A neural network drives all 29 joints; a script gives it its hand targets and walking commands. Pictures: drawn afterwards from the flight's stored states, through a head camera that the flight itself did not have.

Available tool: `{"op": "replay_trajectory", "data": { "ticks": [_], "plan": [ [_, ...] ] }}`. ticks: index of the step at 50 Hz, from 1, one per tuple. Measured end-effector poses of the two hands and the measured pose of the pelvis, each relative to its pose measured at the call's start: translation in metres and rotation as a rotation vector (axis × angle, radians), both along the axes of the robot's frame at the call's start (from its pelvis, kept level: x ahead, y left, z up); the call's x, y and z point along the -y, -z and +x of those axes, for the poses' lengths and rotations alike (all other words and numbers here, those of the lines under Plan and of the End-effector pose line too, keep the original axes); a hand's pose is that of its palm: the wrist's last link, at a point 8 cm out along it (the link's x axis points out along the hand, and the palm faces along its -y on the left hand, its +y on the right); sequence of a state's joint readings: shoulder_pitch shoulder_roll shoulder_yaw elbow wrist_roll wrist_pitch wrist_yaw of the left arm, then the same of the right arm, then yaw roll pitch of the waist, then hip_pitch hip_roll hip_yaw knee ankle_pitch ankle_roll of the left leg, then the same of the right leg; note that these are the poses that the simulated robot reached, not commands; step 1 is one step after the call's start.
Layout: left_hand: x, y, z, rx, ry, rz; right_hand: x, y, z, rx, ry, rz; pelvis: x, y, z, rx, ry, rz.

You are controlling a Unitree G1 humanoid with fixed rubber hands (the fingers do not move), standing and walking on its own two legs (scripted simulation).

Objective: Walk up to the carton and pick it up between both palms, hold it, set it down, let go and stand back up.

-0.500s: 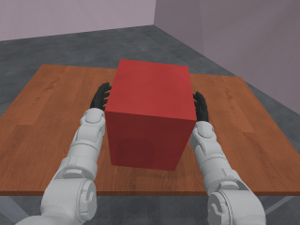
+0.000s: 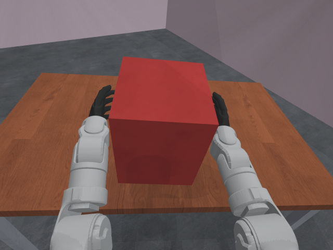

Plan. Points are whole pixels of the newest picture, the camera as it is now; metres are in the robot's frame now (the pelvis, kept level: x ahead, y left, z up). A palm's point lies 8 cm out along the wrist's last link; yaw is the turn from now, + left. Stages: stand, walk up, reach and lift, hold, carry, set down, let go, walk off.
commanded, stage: reach and lift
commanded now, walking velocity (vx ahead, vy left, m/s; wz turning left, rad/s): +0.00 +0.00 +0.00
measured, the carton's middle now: (159, 124) +0.39 +0.00 +0.12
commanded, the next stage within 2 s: hold in 1.14 s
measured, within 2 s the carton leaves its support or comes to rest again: neither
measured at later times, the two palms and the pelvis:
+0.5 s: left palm (93, 112) +0.36 +0.15 +0.18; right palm (220, 115) +0.36 -0.14 +0.18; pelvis -0.01 +0.00 +0.00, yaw +1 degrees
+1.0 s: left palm (94, 109) +0.37 +0.15 +0.18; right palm (221, 108) +0.37 -0.14 +0.19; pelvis +0.00 +0.00 +0.00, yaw +1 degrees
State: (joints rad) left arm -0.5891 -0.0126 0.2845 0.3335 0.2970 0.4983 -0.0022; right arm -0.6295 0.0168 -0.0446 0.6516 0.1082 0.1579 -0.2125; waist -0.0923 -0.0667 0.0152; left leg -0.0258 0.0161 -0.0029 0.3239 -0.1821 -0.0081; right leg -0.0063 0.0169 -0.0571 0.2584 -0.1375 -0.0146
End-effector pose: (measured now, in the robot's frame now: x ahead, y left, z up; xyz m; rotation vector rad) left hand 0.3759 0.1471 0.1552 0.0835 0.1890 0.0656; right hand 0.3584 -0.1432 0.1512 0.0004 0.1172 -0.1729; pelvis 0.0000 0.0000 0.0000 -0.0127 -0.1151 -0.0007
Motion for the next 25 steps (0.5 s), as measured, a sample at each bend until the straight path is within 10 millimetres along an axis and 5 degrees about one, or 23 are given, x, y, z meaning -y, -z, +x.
{"op": "replay_trajectory", "data": {
  "ticks": [25],
  "plan": [
    [-0.006, -0.026, -0.012, -0.017, -0.041, -0.013, -0.006, -0.032, 0.001, -0.011, -0.036, 0.02, 0.003, 0.0, -0.01, 0.003, -0.013, 0.005]
  ]
}}
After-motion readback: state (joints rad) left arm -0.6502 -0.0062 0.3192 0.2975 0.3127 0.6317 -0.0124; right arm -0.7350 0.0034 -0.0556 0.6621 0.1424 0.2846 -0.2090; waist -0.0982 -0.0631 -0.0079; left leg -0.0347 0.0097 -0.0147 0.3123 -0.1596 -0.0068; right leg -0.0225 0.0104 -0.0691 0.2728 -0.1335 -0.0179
